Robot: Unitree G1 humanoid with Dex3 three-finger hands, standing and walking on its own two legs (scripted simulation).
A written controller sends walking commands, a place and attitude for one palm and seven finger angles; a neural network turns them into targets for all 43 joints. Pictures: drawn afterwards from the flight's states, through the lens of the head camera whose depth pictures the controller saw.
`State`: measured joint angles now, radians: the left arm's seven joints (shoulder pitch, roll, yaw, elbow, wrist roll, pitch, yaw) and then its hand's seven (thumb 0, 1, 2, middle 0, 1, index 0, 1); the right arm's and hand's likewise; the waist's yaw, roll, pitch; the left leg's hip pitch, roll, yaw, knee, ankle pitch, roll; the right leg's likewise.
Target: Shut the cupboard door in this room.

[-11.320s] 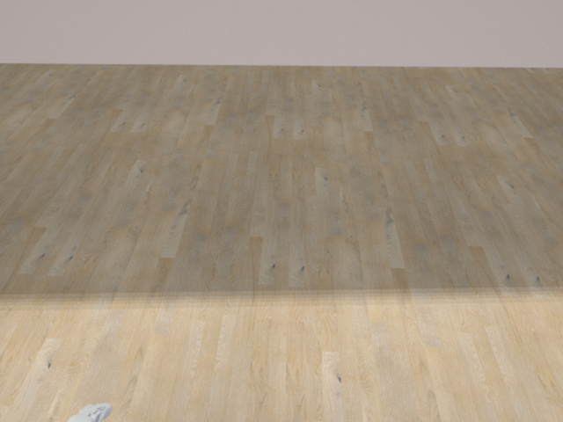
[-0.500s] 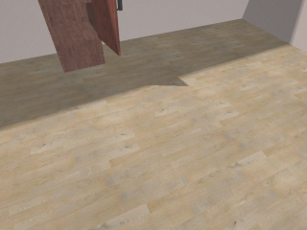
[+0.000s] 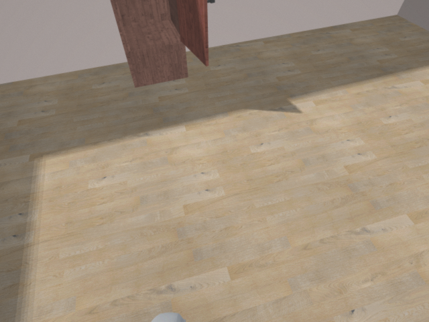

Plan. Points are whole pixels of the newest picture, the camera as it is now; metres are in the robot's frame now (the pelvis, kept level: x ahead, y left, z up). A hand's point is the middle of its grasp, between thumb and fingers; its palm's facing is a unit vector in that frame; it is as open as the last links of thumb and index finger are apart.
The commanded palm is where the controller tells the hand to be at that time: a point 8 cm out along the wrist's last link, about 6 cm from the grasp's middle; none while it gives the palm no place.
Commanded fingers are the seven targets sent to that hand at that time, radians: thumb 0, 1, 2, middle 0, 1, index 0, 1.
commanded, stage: turn or walk to find it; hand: left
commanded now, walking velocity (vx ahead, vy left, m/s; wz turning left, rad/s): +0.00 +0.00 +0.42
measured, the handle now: out of the picture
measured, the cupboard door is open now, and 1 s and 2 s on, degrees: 100 100 100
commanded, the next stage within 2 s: stand and wait in 1.30 s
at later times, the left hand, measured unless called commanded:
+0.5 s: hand out of the picture +0.03 +0.24 -0.15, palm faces +0.19 -0.95 -0.25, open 7.4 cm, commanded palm none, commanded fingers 0.00 0.90 0.90 -0.20 -0.30 -0.20 -0.30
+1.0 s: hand out of the picture -0.14 +0.22 -0.19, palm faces +0.45 -0.86 -0.24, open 7.4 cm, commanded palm none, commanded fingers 0.00 0.90 0.90 -0.20 -0.30 -0.20 -0.30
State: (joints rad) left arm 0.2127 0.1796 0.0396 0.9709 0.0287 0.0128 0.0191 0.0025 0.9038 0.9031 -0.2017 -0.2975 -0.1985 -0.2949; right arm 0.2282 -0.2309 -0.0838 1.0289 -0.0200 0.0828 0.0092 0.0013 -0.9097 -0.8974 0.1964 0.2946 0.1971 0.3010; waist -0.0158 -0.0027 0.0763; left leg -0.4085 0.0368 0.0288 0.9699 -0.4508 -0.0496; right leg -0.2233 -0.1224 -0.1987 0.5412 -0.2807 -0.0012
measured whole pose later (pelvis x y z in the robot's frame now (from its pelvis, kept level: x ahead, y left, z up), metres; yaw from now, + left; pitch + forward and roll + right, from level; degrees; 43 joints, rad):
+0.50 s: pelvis -0.03 +0.02 +0.00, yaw +11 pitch +0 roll +0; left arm 0.14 0.21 0.05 0.94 0.00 0.04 0.01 0.00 0.91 0.90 -0.20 -0.30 -0.19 -0.29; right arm 0.20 -0.19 -0.06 0.97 -0.03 0.04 0.00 0.00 -0.90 -0.90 0.20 0.30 0.20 0.30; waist -0.03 0.01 0.05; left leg -0.29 -0.04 -0.04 0.48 -0.19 0.02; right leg -0.32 -0.04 -0.03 0.72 -0.42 0.06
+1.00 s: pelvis -0.07 +0.02 -0.01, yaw +25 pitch -1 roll +1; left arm 0.26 0.24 0.06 0.97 0.02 0.03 0.01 0.00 0.90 0.90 -0.20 -0.30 -0.20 -0.30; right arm 0.15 -0.23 -0.06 0.97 -0.02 0.04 0.01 0.00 -0.91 -0.90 0.20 0.29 0.20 0.30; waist 0.02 -0.05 0.09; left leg -0.25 0.01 0.06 0.58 -0.28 -0.01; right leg -0.30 -0.17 -0.21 0.70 -0.40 0.04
